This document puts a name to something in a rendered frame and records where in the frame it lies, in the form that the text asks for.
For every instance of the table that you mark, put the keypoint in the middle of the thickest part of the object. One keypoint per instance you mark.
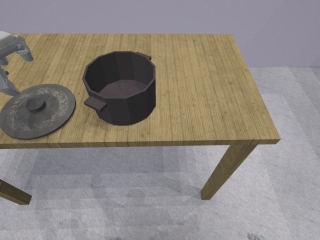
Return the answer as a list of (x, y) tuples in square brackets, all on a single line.
[(205, 95)]

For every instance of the knob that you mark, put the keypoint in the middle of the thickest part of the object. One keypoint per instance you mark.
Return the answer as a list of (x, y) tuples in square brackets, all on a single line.
[(36, 104)]

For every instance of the left robot hand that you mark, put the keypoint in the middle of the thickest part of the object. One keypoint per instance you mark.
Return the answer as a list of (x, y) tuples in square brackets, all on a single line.
[(9, 44)]

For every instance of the pot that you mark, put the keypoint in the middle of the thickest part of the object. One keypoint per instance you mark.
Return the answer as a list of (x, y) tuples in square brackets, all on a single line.
[(121, 86)]

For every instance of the lid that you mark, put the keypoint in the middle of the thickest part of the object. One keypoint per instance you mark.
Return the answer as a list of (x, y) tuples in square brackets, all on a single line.
[(19, 123)]

